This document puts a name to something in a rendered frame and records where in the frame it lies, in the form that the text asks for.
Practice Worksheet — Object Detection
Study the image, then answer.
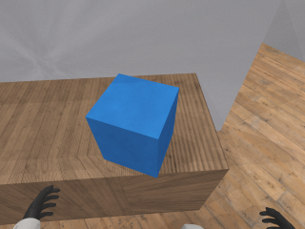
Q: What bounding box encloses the left robot forearm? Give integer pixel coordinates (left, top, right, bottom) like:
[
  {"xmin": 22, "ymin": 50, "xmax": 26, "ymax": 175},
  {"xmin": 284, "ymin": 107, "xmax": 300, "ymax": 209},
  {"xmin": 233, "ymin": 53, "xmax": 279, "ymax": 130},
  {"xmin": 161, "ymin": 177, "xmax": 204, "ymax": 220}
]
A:
[{"xmin": 13, "ymin": 218, "xmax": 41, "ymax": 229}]

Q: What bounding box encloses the robot left hand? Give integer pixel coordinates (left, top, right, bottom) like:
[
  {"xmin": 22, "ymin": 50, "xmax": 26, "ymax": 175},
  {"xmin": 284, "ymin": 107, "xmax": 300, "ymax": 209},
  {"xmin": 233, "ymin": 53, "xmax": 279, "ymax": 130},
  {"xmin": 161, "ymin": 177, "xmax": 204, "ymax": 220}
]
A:
[{"xmin": 22, "ymin": 185, "xmax": 60, "ymax": 220}]

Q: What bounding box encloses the carton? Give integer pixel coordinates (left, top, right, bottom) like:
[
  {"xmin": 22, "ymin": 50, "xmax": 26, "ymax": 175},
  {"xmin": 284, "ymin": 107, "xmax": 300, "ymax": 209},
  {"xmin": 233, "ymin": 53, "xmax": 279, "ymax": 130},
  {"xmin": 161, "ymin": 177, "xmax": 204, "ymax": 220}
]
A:
[{"xmin": 85, "ymin": 73, "xmax": 179, "ymax": 178}]

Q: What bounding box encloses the robot right hand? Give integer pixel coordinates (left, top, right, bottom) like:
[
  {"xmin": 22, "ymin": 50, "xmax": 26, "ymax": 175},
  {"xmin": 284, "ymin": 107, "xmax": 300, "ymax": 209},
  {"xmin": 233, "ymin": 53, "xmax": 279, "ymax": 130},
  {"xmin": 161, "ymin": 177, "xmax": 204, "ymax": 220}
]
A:
[{"xmin": 259, "ymin": 207, "xmax": 295, "ymax": 229}]

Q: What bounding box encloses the pedestal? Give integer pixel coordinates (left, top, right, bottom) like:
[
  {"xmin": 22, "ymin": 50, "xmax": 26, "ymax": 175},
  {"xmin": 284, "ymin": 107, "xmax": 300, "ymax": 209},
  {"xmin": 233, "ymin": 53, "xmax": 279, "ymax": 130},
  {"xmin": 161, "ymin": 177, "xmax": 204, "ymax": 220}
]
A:
[{"xmin": 0, "ymin": 73, "xmax": 230, "ymax": 225}]

